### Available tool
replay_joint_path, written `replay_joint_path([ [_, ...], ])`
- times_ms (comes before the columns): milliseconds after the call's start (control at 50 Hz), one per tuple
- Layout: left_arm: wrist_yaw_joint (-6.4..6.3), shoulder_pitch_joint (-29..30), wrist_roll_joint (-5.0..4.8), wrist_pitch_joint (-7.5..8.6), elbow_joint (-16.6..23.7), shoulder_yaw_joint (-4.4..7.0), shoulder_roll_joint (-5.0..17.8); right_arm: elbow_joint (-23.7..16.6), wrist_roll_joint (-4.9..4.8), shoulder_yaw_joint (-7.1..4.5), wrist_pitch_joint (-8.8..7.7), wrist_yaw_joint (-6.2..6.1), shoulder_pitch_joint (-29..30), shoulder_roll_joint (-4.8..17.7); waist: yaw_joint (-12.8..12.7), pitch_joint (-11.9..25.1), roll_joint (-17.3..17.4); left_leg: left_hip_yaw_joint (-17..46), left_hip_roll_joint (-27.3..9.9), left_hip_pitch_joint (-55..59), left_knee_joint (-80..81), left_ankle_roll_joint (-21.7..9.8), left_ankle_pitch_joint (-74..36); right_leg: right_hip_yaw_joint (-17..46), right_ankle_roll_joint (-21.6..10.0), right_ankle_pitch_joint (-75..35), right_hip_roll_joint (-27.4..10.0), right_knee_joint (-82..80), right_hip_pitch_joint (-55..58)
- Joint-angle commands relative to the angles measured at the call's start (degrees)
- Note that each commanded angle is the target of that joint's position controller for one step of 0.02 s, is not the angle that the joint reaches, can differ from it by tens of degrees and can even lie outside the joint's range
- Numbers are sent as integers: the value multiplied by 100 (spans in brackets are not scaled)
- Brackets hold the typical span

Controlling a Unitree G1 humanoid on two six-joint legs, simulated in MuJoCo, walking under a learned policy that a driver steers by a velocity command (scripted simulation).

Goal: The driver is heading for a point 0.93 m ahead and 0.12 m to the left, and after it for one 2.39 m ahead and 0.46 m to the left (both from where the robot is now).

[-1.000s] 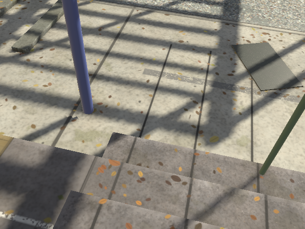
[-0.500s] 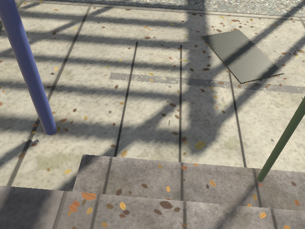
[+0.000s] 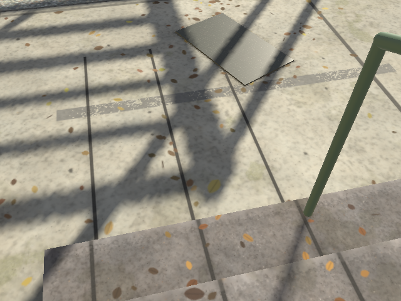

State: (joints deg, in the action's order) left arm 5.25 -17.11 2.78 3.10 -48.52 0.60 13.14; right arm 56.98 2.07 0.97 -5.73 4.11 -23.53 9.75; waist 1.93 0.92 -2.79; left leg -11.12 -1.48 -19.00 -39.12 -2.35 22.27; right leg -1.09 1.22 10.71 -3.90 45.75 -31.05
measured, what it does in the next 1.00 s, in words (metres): goes down: left foot 0.15 m lower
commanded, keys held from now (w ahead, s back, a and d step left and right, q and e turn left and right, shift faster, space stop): w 1.00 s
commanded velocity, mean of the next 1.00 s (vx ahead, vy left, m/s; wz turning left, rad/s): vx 0.43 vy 0.00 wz -0.03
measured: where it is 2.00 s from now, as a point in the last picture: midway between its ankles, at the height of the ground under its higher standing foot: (167, 235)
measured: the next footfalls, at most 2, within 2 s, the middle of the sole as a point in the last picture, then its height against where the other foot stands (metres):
left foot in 0.62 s outside the picture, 0.15 m lower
right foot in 1.28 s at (209, 253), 0.15 m lower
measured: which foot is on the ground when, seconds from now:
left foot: down 0.00-0.14, up 0.16-0.60, down 0.62-1.00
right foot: down 0.00-0.64, up 0.66-1.00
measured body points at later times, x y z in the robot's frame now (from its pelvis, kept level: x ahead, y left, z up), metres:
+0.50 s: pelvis +0.18 +0.03 -0.02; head +0.18 +0.04 +0.43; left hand +0.05 +0.22 -0.16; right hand +0.38 -0.18 -0.12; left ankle +0.32 +0.18 -0.73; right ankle +0.07 -0.12 -0.72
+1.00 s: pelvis +0.42 +0.13 -0.15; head +0.43 +0.13 +0.30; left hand +0.59 +0.33 -0.27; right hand +0.30 -0.06 -0.29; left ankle +0.35 +0.21 -0.86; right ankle +0.65 -0.03 -0.79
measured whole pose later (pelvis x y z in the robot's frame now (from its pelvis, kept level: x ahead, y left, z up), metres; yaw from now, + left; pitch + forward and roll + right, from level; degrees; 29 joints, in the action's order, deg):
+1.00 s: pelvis +0.42 +0.13 -0.15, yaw +1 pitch +2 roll +3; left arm 4.4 -6.7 6.4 4.3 -49.3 -1.7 11.3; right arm 64.3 6.1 2.3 -8.4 0.4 -32.9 6.3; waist 5.2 2.3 -3.0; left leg -4.9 4.2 -12.1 -34.9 -4.1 24.7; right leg 4.1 -2.8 -20.7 -6.1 51.4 -50.5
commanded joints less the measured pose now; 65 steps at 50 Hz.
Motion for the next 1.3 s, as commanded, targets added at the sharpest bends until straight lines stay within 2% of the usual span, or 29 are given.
replay_joint_path([
  [20,-346,265,-83,158,375,258,824,-119,-95,-473,-10,-136,-736,1316,365,-27,486,2176,-1623,540,1729,-1111,556,-87,-500,400,199,-896,764],
  [120,-346,-168,-155,375,224,294,571,-575,-27,-562,7,-380,432,1000,-182,-563,377,888,-787,-348,1478,-717,903,490,-1165,1612,61,-1661,1840],
  [180,-394,-2643,116,527,-317,410,747,-895,60,-424,-150,-321,1388,426,-1418,42,-1022,1088,222,-3184,-2098,-433,1381,3597,-2485,429,-1521,-2893,4668],
  [280,-432,-1371,-9,305,-236,81,-123,-732,383,-403,-182,-386,1277,354,-508,-448,143,1314,-408,-2428,-2054,-422,16,1739,-1856,737,-1127,-3058,2468],
  [340,-477,-1029,243,267,-283,36,-11,-621,325,-283,-97,-113,835,108,-243,-369,-81,878,-206,-462,-2147,-284,-1640,673,-1480,563,-558,-2722,249],
  [360,-529,-742,-318,149,-266,434,1136,-706,-76,-385,258,-83,829,441,183,-425,-353,723,-90,-665,-1998,-9,-1899,947,-1377,-1001,-849,-2754,487],
  [380,-505,-772,-405,106,-270,416,1007,-795,-76,-406,386,-114,1059,634,32,-461,-45,779,-159,-598,-1786,85,-1899,860,-1256,-1210,-897,-2621,565],
  [400,-579,-1401,360,406,-607,18,-161,-1011,396,-240,130,-143,1548,363,-624,-369,109,1944,-869,-2081,-993,41,-3531,978,-1146,560,-966,-1874,1900],
  [440,-725,-2932,287,468,-1279,-130,-640,-1239,447,-219,31,-267,2363,225,-1339,-480,-71,1629,-852,-3962,95,95,-3612,1627,-1563,752,-1311,-1144,3625],
  [460,-736,-1761,-334,276,-865,223,459,-1538,-171,-465,136,-139,3017,756,-981,-868,74,1434,-549,-2458,375,247,-3809,1382,-1416,750,-888,-1432,1906],
  [500,-748,-1316,-323,156,-716,266,572,-1495,-373,-375,294,-34,2813,489,-865,-461,-60,1219,-300,-480,704,334,-4468,920,-1064,1425,-757,-1242,696],
  [520,-560,-1966,408,287,-1056,-49,-161,-1095,483,-151,271,-109,1896,155,-875,-906,-173,1269,-839,-826,932,15,-4722,956,-949,2513,-1069,-930,580],
  [540,-723,-1620,-187,142,-845,231,323,-1456,-345,-411,329,7,2984,462,-1174,-946,78,1229,-412,-508,1071,247,-4394,1018,-941,1847,-754,-1017,704],
  [580,-835,-1566,-117,-21,-851,315,549,-1342,-355,-403,330,-19,2673,528,-1082,-1075,-235,1390,-585,-246,1713,195,-3921,1002,-898,1307,-769,-375,1154],
  [600,-567,-2302,459,69,-1365,-23,10,-780,510,-370,172,-170,1159,650,-524,-909,350,1424,-966,257,2272,-138,-4937,1350,-537,2115,-1261,477,1387],
  [620,-354,-2177,369,51,-1364,97,325,-493,393,-697,83,-236,247,1154,-86,-567,452,736,-440,1448,2275,-174,-4197,1027,-553,1639,-942,1199,1168],
  [640,-656,-1776,-208,-64,-1107,367,639,-9,-40,-726,187,-216,-161,1323,-21,-22,933,592,-434,2700,1186,104,-4739,-118,-609,2007,92,3158,438],
  [660,-49,-3937,436,54,-1765,-168,-804,51,189,-768,47,10,-1635,1863,-96,2683,2403,2046,-1586,6097,-164,-1529,-5574,228,-28,3663,391,5605,-778],
  [680,167,-3103,126,177,-1574,3,-254,131,518,-836,132,74,-2008,1732,583,1869,1522,2324,-1626,5516,-311,-1486,-6049,578,-143,3551,705,7373,-2021],
  [700,163,-1462,-80,326,-587,92,170,289,342,-800,130,238,-1890,2048,722,889,2061,4697,-2360,4698,1349,-1834,-1374,582,-236,2919,756,7592,-4268],
  [720,-17,-462,-129,388,-558,166,501,248,317,-666,87,186,-1208,1403,659,-671,849,3683,-1759,3090,1803,-1014,286,418,-423,1845,171,7033,-4485],
  [800,-374,-1061,314,281,-507,-286,-696,-190,233,-18,-153,-149,705,-99,-781,-933,192,3433,-1869,-728,2589,-1221,29,1200,-919,-1136,-691,4180,-2631],
  [860,-260,2,248,230,-176,-114,65,-2,180,-47,-468,-396,267,287,-255,-398,678,2268,-1121,-805,2576,-1405,-720,606,-581,-2275,-527,1466,-1577],
  [920,-2,45,399,163,-136,-216,-117,220,403,-55,-354,-252,-373,599,-371,-380,388,1883,-1034,-798,1931,-1402,-2170,337,-481,-2840,-207,1506,-1097],
  [1000,-98,1423,369,105,229,-272,-137,1132,468,126,-246,-491,-2509,39,558,-750,500,3039,-1491,2751,1018,-1525,-1454,964,-330,-3460,-511,-150,-4651],
  [1100,12,2050,330,70,464,-262,169,560,442,236,-121,-255,-1395,116,332,-977,522,2081,-786,-888,1148,-1257,-84,92,-546,-4232,-236,-556,-534],
  [1240,-68,2636,270,100,266,-232,165,924,123,-14,70,-482,-2272,411,964,-985,423,2322,-776,1888,-237,-804,-1842,1,-380,-2907,-340,-3267,53],
  [1280,-184,-77,41,272,-644,200,933,868,490,-23,207,-156,-2013,534,-195,182,-26,1522,-297,294,-2334,-210,-2265,-377,-694,-4462,-331,-2707,4028],
  [1300,-128,-1886,108,231,-974,365,1315,1109,534,185,192,109,-3061,-472,-410,2281,-874,1158,-50,-1696,-4595,265,441,285,-1871,-6550,-1194,-236,7849],
])
Keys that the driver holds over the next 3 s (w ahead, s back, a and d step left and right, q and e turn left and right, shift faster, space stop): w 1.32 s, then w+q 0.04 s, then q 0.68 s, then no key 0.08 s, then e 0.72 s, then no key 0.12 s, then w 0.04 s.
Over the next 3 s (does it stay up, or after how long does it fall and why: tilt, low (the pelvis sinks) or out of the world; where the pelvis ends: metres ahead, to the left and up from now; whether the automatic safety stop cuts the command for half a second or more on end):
stays up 1.13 0.18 -0.42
